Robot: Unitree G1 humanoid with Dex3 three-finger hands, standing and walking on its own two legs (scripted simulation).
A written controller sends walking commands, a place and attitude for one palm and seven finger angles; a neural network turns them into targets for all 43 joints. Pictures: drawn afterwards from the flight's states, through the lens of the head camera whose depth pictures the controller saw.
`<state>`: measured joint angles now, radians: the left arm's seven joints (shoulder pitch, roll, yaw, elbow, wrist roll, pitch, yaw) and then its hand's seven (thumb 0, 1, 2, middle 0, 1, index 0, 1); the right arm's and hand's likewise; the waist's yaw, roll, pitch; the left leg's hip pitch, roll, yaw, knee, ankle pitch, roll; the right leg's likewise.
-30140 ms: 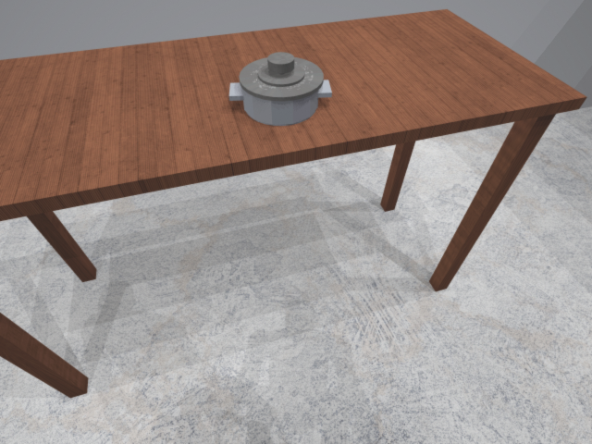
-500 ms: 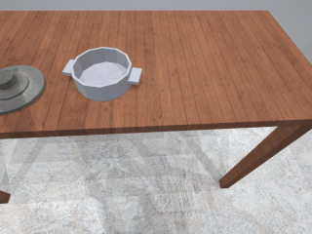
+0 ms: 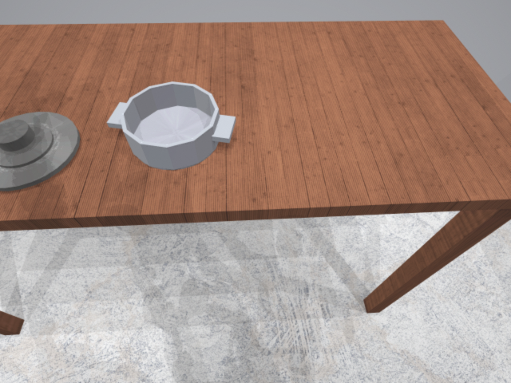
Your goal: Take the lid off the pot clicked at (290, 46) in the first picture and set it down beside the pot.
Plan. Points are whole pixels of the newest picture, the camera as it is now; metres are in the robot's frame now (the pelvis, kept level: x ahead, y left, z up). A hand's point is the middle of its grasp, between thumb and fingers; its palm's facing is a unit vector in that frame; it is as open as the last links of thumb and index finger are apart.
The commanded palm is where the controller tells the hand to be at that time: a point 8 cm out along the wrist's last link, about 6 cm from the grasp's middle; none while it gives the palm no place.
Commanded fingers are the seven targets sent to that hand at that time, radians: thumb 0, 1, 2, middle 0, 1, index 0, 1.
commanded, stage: draw the hand back to the body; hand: left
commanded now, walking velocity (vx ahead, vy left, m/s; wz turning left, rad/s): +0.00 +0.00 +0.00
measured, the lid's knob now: (13, 135) +0.49 +0.35 +0.11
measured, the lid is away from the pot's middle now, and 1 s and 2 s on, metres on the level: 0.24 0.24 0.24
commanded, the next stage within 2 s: step back with the hand held close in 1.92 s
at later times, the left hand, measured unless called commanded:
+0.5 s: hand out of the picture +0.40 +0.28 +0.32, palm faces +0.50 -0.84 -0.22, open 10.7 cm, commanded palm +0.34 +0.32 +0.32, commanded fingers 0.00 0.21 0.89 -0.38 -0.52 -0.38 -0.52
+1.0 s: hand out of the picture +0.29 +0.25 +0.32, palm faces +0.53 -0.83 -0.19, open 8.4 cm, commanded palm +0.24 +0.28 +0.31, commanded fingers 0.00 0.85 0.90 -0.21 -0.32 -0.21 -0.32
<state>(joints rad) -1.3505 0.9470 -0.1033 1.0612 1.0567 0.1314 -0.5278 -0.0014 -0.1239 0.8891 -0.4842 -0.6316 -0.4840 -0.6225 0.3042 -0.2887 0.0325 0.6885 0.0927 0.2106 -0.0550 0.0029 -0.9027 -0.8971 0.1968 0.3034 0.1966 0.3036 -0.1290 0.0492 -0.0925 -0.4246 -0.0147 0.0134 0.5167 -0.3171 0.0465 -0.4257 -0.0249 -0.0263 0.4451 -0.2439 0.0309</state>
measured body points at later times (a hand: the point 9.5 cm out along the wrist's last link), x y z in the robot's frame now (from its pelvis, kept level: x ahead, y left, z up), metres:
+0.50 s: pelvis -0.01 -0.02 +0.01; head +0.01 -0.02 +0.46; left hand +0.37 +0.32 +0.33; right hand +0.12 -0.27 -0.10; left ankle -0.05 +0.09 -0.74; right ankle -0.03 -0.15 -0.74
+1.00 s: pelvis -0.03 -0.03 +0.01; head -0.04 -0.05 +0.46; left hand +0.26 +0.29 +0.33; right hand +0.15 -0.26 -0.09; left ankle -0.05 +0.09 -0.74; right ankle -0.03 -0.15 -0.74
